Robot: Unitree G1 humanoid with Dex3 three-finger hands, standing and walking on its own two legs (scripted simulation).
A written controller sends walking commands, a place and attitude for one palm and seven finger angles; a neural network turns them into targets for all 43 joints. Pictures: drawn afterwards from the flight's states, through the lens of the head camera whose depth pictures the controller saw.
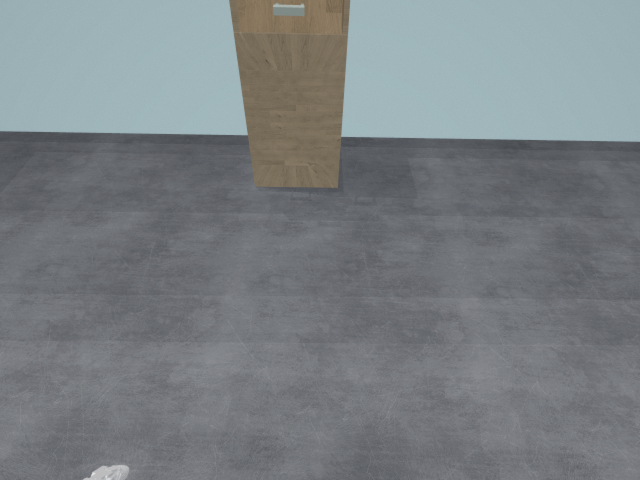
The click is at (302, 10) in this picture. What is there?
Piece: drawer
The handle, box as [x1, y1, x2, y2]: [273, 3, 304, 15]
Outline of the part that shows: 273,5 273,14 303,15 304,13 304,7 302,3 300,5 279,5 278,3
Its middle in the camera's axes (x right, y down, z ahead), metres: -0.11 -0.78 +1.30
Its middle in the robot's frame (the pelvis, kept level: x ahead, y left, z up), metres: +1.50 +0.18 +0.04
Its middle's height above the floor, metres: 0.81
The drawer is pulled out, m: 0.00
